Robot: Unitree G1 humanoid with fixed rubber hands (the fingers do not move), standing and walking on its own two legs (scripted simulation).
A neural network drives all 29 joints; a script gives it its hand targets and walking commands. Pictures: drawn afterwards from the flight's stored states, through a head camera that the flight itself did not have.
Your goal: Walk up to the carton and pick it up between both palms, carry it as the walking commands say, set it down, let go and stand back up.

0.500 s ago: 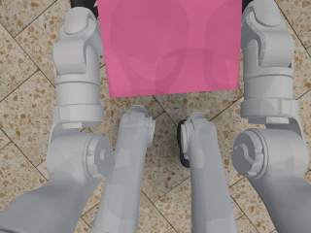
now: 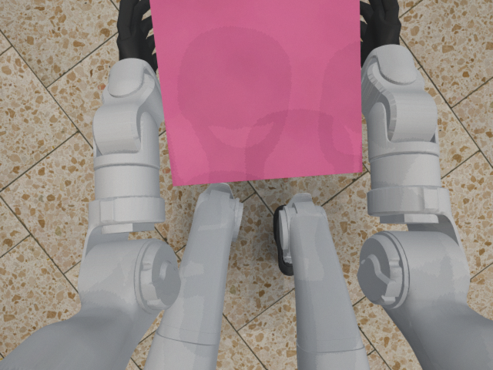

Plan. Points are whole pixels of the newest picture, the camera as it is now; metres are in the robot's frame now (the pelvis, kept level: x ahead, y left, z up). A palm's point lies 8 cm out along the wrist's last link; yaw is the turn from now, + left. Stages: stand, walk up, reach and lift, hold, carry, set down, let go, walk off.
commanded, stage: reach and lift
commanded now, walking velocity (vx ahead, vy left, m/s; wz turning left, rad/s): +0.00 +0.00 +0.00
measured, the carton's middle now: (257, 72) +0.50 +0.04 -0.13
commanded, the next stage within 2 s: none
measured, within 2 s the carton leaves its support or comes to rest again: neither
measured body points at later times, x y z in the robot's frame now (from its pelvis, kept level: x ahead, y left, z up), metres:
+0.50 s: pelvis +0.01 +0.00 +0.06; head +0.29 +0.03 +0.40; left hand +0.48 +0.19 -0.01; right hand +0.52 -0.10 +0.00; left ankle +0.16 +0.12 -0.54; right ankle +0.13 -0.11 -0.54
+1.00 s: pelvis +0.08 +0.01 +0.13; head +0.19 +0.02 +0.56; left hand +0.47 +0.18 +0.11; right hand +0.49 -0.12 +0.12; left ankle +0.16 +0.12 -0.54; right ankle +0.13 -0.11 -0.54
